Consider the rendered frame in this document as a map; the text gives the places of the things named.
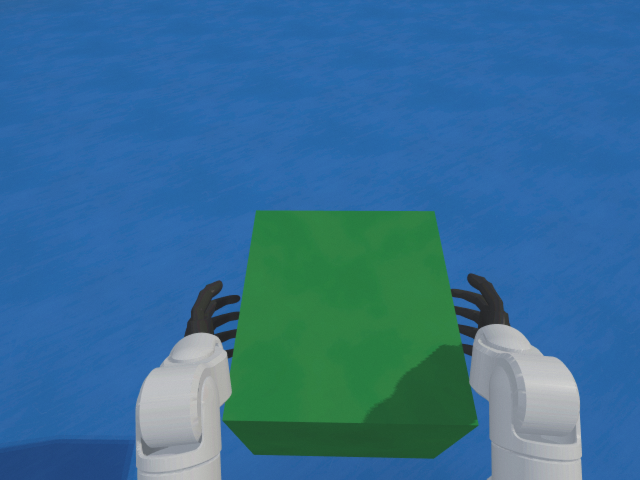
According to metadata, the robot right forearm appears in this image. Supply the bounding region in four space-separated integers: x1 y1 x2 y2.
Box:
469 324 582 480

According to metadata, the right robot hand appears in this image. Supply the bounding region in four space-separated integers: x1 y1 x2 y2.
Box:
451 273 511 356

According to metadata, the left robot hand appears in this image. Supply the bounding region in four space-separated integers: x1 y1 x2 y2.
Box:
184 280 240 358

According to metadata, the robot left forearm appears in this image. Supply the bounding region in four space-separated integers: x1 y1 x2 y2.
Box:
135 333 232 480

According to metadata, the carton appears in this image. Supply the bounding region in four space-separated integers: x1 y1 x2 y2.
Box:
222 210 479 459

